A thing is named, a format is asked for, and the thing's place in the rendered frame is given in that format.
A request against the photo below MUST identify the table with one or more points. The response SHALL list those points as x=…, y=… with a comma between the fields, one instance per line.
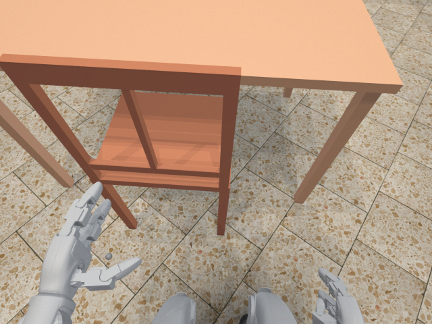
x=311, y=44

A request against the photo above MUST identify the robot right hand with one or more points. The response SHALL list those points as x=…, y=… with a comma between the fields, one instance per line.
x=345, y=310

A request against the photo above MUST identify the robot left thigh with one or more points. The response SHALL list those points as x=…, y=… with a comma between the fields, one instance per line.
x=176, y=310

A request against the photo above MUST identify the robot left hand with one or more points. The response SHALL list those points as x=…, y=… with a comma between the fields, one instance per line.
x=71, y=246

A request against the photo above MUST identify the robot right thigh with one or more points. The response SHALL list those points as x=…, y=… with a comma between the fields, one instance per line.
x=268, y=308

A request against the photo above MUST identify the robot left forearm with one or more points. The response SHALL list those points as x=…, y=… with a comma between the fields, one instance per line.
x=49, y=308

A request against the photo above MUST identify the chair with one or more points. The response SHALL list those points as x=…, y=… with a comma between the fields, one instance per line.
x=155, y=140

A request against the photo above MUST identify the robot thigh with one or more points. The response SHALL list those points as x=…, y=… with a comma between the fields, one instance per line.
x=268, y=308
x=176, y=310

